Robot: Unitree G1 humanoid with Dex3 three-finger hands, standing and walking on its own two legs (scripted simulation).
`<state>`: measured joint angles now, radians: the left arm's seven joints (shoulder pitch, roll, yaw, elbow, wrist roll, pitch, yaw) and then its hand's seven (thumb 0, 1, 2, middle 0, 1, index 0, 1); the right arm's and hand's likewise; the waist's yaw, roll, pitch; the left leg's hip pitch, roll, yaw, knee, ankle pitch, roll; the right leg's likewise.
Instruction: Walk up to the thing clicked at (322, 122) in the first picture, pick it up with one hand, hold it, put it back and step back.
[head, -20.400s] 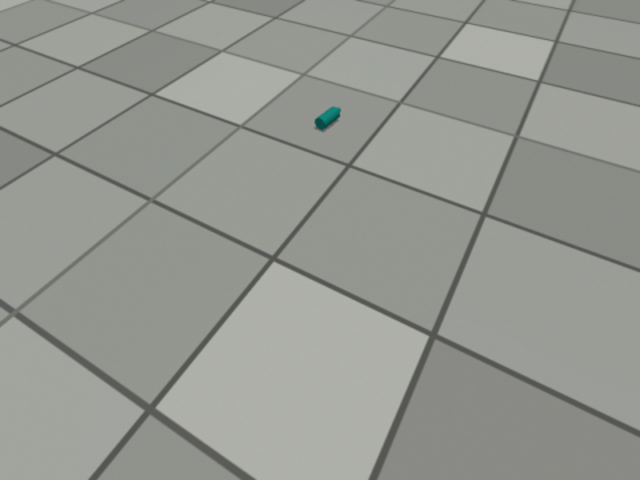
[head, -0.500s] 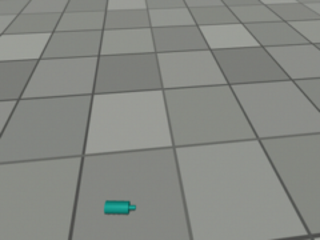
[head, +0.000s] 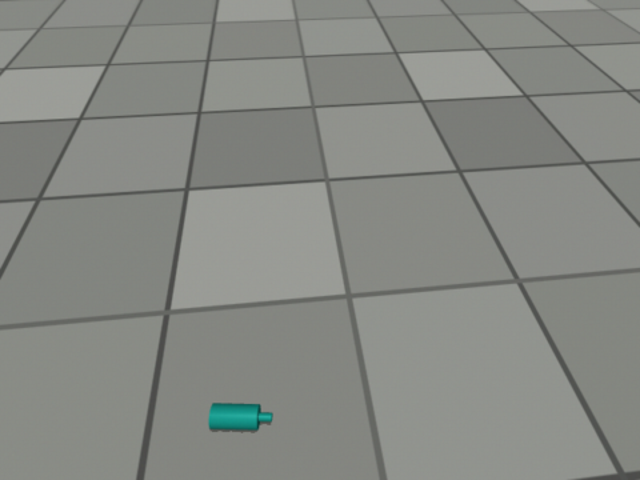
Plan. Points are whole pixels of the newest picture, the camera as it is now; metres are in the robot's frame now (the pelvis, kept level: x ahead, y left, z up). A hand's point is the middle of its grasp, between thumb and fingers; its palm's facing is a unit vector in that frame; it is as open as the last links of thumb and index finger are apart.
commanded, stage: rise first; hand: left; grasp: from above
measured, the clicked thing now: (242, 416) +0.41 +0.24 -0.75
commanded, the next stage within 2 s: none
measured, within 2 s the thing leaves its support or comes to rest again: neither
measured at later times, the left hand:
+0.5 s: hand out of the picture +0.13 +0.25 -0.19, palm faces -0.09 -0.92 -0.37, open 11.8 cm
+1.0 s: hand out of the picture +0.12 +0.28 -0.29, palm faces -0.26 -0.82 -0.51, open 14.2 cm
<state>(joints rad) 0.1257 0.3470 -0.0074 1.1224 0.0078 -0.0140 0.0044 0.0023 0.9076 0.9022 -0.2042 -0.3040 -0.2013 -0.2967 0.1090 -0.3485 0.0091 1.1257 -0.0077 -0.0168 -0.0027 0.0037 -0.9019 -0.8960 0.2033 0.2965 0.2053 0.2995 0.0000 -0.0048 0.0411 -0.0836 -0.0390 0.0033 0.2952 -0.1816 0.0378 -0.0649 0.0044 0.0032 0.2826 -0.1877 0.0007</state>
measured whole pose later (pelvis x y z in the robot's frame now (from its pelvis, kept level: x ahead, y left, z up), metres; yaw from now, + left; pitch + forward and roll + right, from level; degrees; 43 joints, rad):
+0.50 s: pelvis -0.02 +0.00 -0.05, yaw +0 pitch +11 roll -1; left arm 0.04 0.34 0.12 0.88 0.14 0.10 -0.03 0.00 -0.06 0.98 -0.10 -0.96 -0.10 -0.96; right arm 0.26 -0.25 0.00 0.68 0.03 -0.04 -0.02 0.01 -0.92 -0.90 0.20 0.30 0.21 0.30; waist -0.03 0.01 -0.06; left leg -0.63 -0.01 0.00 0.82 -0.39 0.03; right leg -0.60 0.03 -0.01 0.78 -0.38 -0.01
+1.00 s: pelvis -0.03 -0.01 -0.15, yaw +0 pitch +25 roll -2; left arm 0.14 0.42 0.15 0.58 0.33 0.07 -0.04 -0.01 -0.58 1.01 -0.10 -1.06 -0.08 -1.07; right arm 0.14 -0.27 -0.02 0.53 0.01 -0.16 -0.01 0.01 -0.92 -0.90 0.20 0.30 0.21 0.30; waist -0.02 0.00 -0.16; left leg -1.21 -0.01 -0.02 1.39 -0.61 0.03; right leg -1.17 0.03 -0.06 1.35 -0.62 -0.03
